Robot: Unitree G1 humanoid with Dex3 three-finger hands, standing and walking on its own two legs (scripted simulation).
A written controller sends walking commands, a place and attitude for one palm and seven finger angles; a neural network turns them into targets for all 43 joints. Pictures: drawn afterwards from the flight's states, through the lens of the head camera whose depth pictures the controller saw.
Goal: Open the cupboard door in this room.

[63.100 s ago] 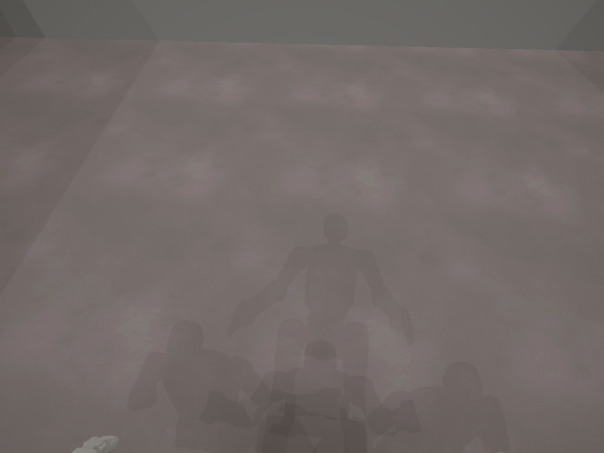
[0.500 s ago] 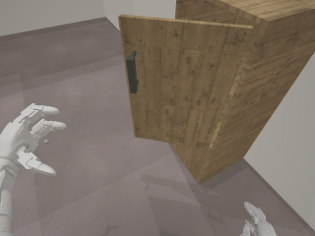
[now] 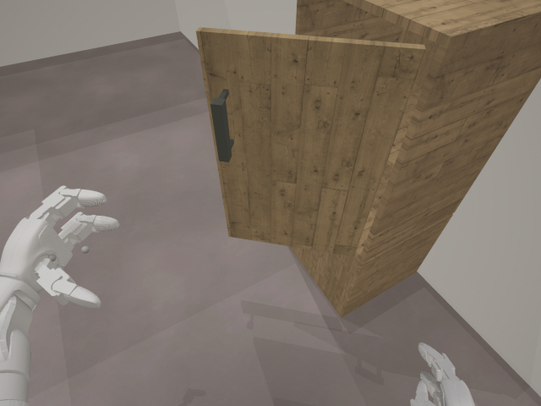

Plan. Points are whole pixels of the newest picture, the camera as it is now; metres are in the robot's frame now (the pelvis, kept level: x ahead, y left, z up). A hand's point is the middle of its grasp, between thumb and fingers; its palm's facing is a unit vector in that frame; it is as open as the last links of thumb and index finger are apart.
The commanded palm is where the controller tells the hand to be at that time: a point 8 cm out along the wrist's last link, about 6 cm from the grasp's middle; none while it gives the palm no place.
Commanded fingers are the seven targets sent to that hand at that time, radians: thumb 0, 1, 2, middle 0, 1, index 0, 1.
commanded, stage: move the hooked fingers beside the handle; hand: left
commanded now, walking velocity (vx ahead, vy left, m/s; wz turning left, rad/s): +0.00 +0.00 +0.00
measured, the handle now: (225, 126) +0.60 +0.14 +0.09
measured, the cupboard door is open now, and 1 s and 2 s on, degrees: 49 49 49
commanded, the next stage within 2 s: none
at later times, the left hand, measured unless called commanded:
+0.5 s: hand (119, 210) +0.35 +0.25 +0.11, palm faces -0.10 -1.00 +0.00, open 14.0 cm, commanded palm +0.34 +0.30 +0.11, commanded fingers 0.00 -0.50 0.30 -0.30 -1.20 -0.30 -1.20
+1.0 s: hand (145, 175) +0.44 +0.24 +0.11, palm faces -0.12 -0.99 +0.02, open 14.0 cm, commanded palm +0.43 +0.29 +0.10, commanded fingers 0.00 -0.50 0.30 -0.30 -1.20 -0.30 -1.20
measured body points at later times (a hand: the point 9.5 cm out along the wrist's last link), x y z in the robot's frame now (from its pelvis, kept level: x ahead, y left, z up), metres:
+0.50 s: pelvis +0.00 +0.01 +0.00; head +0.03 +0.01 +0.45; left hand +0.35 +0.31 +0.11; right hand +0.13 -0.25 -0.09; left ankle +0.01 +0.11 -0.72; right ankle +0.01 -0.11 -0.72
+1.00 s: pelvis +0.00 +0.01 -0.01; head +0.07 +0.02 +0.43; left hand +0.44 +0.30 +0.11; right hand +0.07 -0.26 -0.11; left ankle +0.01 +0.11 -0.72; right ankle +0.01 -0.11 -0.72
